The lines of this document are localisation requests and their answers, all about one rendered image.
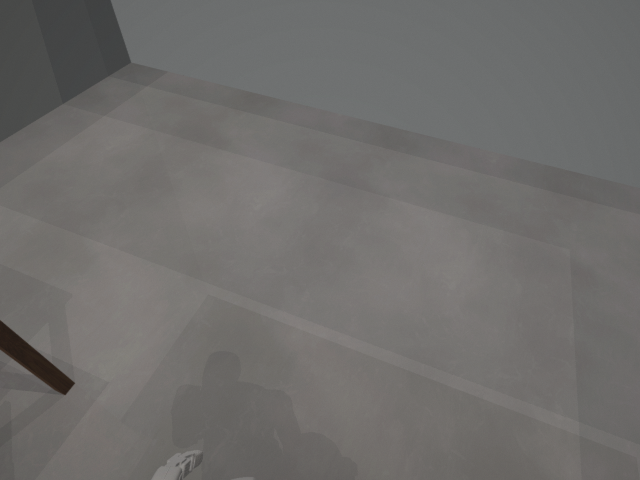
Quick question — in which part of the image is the left robot hand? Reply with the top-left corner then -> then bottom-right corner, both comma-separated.
151,450 -> 203,480

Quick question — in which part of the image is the table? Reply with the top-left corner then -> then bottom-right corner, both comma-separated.
0,320 -> 75,395

